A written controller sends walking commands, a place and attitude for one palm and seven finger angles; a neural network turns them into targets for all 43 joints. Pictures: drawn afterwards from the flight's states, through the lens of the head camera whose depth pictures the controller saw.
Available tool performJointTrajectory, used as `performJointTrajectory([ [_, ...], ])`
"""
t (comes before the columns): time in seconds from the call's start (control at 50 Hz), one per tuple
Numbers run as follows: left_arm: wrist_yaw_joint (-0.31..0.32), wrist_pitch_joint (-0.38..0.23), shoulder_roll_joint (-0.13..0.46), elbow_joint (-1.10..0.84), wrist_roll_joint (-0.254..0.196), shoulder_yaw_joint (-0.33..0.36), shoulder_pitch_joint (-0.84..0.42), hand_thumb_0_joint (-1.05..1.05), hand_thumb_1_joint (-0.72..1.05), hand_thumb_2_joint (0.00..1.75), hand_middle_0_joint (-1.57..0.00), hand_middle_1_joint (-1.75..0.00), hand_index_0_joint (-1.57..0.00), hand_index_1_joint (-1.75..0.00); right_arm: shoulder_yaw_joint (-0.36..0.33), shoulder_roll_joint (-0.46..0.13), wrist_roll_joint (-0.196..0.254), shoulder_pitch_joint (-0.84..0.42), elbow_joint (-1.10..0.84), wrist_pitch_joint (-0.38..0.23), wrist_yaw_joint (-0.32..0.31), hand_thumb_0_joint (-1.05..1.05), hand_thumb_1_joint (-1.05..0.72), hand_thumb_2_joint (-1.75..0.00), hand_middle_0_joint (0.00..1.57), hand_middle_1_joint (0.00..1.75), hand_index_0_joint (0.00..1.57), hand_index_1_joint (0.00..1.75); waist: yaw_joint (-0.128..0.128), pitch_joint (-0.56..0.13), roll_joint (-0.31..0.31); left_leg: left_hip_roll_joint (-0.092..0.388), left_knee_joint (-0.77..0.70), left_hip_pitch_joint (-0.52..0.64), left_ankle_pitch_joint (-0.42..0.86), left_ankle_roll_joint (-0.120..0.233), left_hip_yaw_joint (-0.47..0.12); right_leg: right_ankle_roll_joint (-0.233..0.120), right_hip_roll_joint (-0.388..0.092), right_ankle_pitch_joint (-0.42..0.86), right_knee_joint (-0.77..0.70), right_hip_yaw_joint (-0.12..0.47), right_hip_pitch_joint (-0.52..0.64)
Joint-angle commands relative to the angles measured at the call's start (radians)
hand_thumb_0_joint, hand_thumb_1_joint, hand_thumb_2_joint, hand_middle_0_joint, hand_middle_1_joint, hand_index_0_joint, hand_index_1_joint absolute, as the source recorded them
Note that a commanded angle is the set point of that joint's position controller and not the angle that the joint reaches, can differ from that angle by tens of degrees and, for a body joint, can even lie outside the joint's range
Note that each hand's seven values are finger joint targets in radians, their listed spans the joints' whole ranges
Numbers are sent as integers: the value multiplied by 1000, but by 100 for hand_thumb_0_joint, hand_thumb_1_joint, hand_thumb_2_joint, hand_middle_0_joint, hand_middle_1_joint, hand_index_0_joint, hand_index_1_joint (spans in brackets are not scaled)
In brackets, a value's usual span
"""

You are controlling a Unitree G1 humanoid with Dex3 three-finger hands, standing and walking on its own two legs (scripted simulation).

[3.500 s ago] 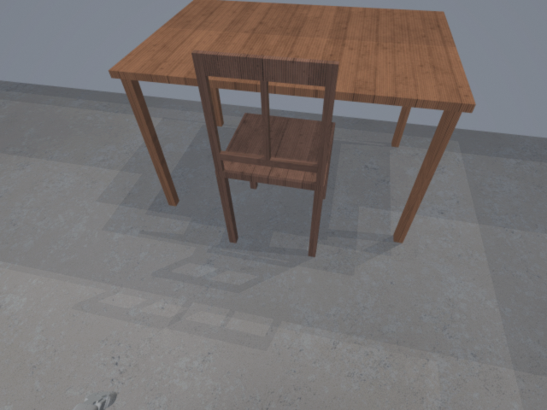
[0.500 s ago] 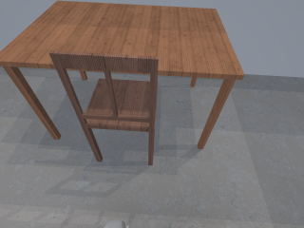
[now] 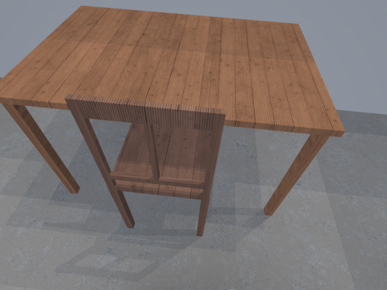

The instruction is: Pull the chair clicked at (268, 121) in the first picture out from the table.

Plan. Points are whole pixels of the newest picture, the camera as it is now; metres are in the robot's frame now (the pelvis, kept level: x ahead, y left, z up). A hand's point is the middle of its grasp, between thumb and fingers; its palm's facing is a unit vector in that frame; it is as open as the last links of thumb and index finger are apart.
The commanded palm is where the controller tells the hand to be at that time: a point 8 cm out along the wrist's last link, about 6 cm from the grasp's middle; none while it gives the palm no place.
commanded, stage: come to a stop and stand still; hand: left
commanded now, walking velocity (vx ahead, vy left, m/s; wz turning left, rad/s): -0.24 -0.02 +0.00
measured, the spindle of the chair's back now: (153, 154) +0.50 +0.16 -0.11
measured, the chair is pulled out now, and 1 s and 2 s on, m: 0.00 0.00 0.00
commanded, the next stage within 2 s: look again from close up in 1.20 s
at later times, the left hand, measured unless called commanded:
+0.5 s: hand out of the picture +0.03 +0.21 -0.18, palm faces +0.07 -0.97 -0.24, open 7.4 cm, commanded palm none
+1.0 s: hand out of the picture -0.11 +0.22 -0.18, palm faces +0.08 -0.98 -0.20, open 7.4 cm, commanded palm none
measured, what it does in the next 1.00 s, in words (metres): steps on the spot: right foot, then left foot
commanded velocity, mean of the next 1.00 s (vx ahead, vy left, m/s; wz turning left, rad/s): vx -0.04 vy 0.03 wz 0.00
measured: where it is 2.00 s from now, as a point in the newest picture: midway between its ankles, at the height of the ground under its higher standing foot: outside the picture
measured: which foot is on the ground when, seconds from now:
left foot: down 0.00-0.12, up 0.14-0.42, down 0.44-1.00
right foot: up 0.00-0.04, down 0.06-1.00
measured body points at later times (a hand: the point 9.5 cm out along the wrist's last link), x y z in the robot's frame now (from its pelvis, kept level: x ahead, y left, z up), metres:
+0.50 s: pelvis -0.04 +0.02 -0.02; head -0.03 +0.02 +0.43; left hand +0.03 +0.26 -0.17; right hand +0.04 -0.22 -0.16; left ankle -0.04 +0.11 -0.74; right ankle +0.05 -0.12 -0.74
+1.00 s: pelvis -0.09 +0.04 -0.01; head -0.09 +0.03 +0.44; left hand -0.11 +0.27 -0.16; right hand -0.07 -0.20 -0.17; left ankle -0.05 +0.11 -0.74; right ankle +0.00 -0.09 -0.74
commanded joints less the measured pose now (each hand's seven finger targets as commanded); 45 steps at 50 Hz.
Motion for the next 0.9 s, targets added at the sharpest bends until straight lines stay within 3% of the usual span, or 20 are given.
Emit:
performJointTrajectory([
  [0.0,17,3,45,-5,2,-3,142,0,90,90,-20,-30,-20,-30,-33,-134,5,-1,-28,7,-4,0,-90,-90,20,30,20,30,28,-60,137,212,-29,-28,466,86,-111,16,4,194,-288,-8,205],
  [0.02,19,-1,80,-7,7,2,146,0,90,90,-20,-30,-20,-30,-39,-124,9,4,-28,14,-3,0,-90,-90,20,30,20,30,29,-67,96,175,15,-30,356,47,-104,12,-17,321,-355,36,223],
  [0.06,23,-10,151,-20,12,12,97,0,90,90,-20,-30,-20,-30,-45,-78,15,48,-29,31,4,0,-90,-90,20,30,20,30,-13,-64,-27,56,104,-82,33,-19,-61,-71,-164,702,-357,204,221],
  [0.08,21,-11,184,-30,9,16,73,0,90,90,-20,-30,-20,-30,-47,-63,16,77,-23,42,9,0,-90,-90,20,30,20,30,-28,-58,-47,22,141,-77,-66,-35,-52,-111,-227,810,-378,213,211],
  [0.12,29,-10,181,-28,7,21,61,0,90,90,-20,-30,-20,-30,-53,-55,11,61,-18,64,5,0,-90,-90,20,30,20,30,-11,-100,-172,10,305,-93,-266,-50,-50,-173,-265,952,-406,250,244],
  [0.18,41,0,170,-46,11,32,31,0,90,90,-20,-30,-20,-30,-62,-70,12,33,-31,74,0,0,-90,-90,20,30,20,30,11,-116,-127,2,517,-176,-343,-50,-121,-235,-293,986,-402,245,291],
  [0.24,44,9,188,-75,17,47,-7,0,90,90,-20,-30,-20,-30,-64,-70,11,13,-48,78,5,0,-90,-90,20,30,20,30,14,-111,-102,-1,536,-208,-334,-58,-142,-238,-279,868,-411,222,296],
  [0.34,38,19,195,-98,20,51,-46,0,90,90,-20,-30,-20,-30,-59,-57,10,52,-53,65,13,0,-90,-90,20,30,20,30,-1,-134,-135,-12,250,-96,-222,-55,-104,-191,-226,552,-429,211,259],
  [0.36,81,0,234,-124,18,32,-22,0,90,90,-20,-30,-20,-30,-67,-127,22,62,-129,37,18,0,-90,-90,20,30,20,30,-52,-316,-44,-40,167,-94,-199,-74,-55,-150,-235,1044,-232,264,456],
  [0.38,77,8,236,-148,-1,32,-36,0,90,90,-20,-30,-20,-30,-62,-107,27,50,-147,38,20,0,-90,-90,20,30,20,30,-51,-296,-6,-28,31,-58,-59,-66,-40,-127,-209,927,-183,155,450],
  [0.42,59,28,142,-165,-8,9,-31,0,90,90,-20,-30,-20,-30,-64,-156,2,31,-171,30,14,0,-90,-90,20,30,20,30,-28,-208,210,113,-36,-11,188,-2,-203,-49,-60,288,-152,50,209],
  [0.44,47,36,120,-176,-6,2,-39,0,90,90,-20,-30,-20,-30,-66,-189,-6,-12,-196,42,16,0,-90,-90,20,30,20,30,-7,-121,238,197,-29,-66,236,48,-245,-27,-12,54,-184,6,133],
  [0.46,39,44,110,-180,-1,5,-33,0,90,90,-20,-30,-20,-30,-62,-189,-12,-56,-223,53,23,0,-90,-90,20,30,20,30,7,-38,173,202,-67,-175,19,76,-227,-25,7,-8,-186,-2,135],
  [0.48,31,55,120,-185,6,1,-47,0,90,90,-20,-30,-20,-30,-57,-180,-12,-83,-235,54,26,0,-90,-90,20,30,20,30,1,36,229,173,-133,-267,-157,73,-257,-28,22,-15,-151,0,137],
  [0.54,15,48,109,-181,12,-8,12,0,90,90,-20,-30,-20,-30,-52,-191,-11,-86,-251,52,34,0,-90,-90,20,30,20,30,12,160,104,157,-195,-406,-360,72,-266,-26,40,56,-120,15,151],
  [0.62,9,35,111,-178,12,-13,83,0,90,90,-20,-30,-20,-30,-43,-181,-6,-75,-249,49,34,0,-90,-90,20,30,20,30,21,142,143,127,-185,-373,-417,67,-257,-33,30,66,-204,42,174],
  [0.68,8,14,134,-184,14,-13,75,0,90,90,-20,-30,-20,-30,-41,-172,-3,-15,-235,45,35,0,-90,-90,20,30,20,30,-4,73,-3,66,-105,-244,-370,46,-230,-46,19,5,-344,123,121],
  [0.74,11,9,145,-200,10,-9,33,0,90,90,-20,-30,-20,-30,-45,-165,-5,66,-207,50,35,0,-90,-90,20,30,20,30,-51,31,-105,20,-21,-112,-329,35,-199,-59,-27,-210,-453,211,-31],
  [0.8,11,10,137,-195,8,-4,36,0,90,90,-20,-30,-20,-30,-43,-160,-9,102,-177,46,35,0,-90,-90,20,30,20,30,-63,17,-19,24,-41,-73,-318,37,-216,-53,-10,-188,-438,201,-74],
  [0.88,6,13,86,-148,10,-7,124,0,90,90,-20,-30,-20,-30,-45,-177,-4,16,-170,35,30,0,-90,-90,20,30,20,30,-1,1,146,138,-222,-268,-441,64,-308,-26,59,48,-218,74,164],
])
